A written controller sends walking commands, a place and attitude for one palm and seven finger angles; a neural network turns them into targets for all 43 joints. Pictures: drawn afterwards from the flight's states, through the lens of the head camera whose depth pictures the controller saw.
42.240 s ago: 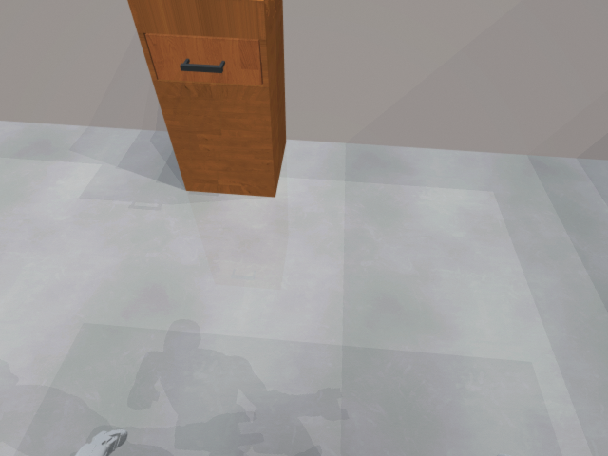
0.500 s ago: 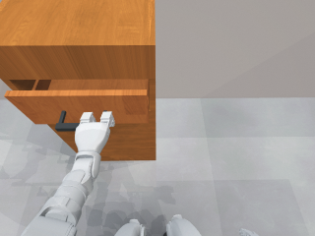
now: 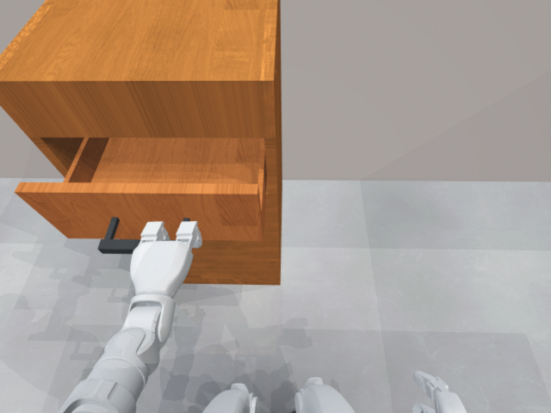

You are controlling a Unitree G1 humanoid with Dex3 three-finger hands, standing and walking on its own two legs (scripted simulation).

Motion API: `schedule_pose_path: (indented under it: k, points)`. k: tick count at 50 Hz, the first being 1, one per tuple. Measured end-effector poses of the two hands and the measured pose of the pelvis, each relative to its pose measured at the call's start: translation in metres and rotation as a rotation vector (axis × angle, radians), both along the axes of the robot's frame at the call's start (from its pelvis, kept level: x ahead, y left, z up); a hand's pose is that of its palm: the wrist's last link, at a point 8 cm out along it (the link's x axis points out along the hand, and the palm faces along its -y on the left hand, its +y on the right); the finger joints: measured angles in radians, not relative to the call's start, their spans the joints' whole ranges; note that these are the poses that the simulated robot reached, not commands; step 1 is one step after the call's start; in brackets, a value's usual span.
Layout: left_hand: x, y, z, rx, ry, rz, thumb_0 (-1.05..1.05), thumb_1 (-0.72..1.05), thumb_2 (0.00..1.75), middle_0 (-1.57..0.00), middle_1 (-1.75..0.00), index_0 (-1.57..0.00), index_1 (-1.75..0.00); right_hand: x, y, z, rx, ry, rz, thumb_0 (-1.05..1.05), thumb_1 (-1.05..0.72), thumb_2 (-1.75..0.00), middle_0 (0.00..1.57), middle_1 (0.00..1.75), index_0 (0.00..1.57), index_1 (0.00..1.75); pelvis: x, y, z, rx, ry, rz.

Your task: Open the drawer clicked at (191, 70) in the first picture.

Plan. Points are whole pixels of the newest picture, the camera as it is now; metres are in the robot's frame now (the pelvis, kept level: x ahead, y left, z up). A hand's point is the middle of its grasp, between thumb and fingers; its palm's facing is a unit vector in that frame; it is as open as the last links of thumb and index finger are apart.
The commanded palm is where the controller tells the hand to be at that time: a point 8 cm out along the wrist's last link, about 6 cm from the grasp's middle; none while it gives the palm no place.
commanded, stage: pull the drawer open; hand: left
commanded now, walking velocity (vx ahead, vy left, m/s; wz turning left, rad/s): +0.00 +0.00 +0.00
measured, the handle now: (146, 235) +0.40 +0.24 -0.04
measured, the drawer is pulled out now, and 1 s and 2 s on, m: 0.12 0.23 0.30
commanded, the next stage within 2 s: open the thumb to release the handle in 1.80 s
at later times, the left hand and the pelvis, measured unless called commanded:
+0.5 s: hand (169, 303) +0.29 +0.18 -0.06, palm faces -0.03 -0.07 -1.00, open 5.6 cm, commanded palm +0.24 +0.22 -0.01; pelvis +0.00 -0.01 +0.00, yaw +0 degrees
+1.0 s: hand (161, 349) +0.22 +0.18 -0.06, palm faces -0.04 -0.08 -1.00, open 5.6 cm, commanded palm +0.18 +0.21 -0.01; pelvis +0.01 -0.02 -0.01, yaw +0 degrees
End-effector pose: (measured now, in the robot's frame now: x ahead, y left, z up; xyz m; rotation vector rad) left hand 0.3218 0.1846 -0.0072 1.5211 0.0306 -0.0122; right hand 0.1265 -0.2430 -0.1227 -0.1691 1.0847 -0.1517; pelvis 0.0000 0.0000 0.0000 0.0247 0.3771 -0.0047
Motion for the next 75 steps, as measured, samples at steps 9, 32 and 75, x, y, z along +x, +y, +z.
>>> schedule_pose_path:
  k: [9, 32, 75]
  points:
    - [-0.019, -0.001, 0.000, -0.003, -0.002, 0.015, 0.01, 0.75, 0.81, -0.32, -1.34, -0.38, -1.33, -0.003, -0.005, -0.002, 0.005, -0.001, -0.004, 0.01, -0.91, -0.89, 0.20, 0.30, 0.20, 0.30, -0.001, -0.003, 0.000, 0.009, -0.006, -0.006]
    - [-0.068, -0.001, 0.000, -0.030, 0.002, 0.035, 0.02, 0.75, 0.81, -0.31, -1.34, -0.39, -1.32, 0.046, -0.002, 0.009, 0.019, -0.114, 0.050, 0.01, -0.91, -0.89, 0.20, 0.30, 0.20, 0.30, 0.007, -0.011, 0.000, 0.020, -0.018, -0.017]
    - [-0.167, -0.001, 0.005, -0.042, 0.058, 0.051, 0.03, 0.74, 0.78, -0.29, -1.31, -0.39, -1.31, 0.067, -0.006, -0.014, 0.043, -0.196, 0.137, 0.01, -0.91, -0.89, 0.19, 0.30, 0.20, 0.30, -0.005, -0.032, -0.022, 0.046, -0.014, -0.030]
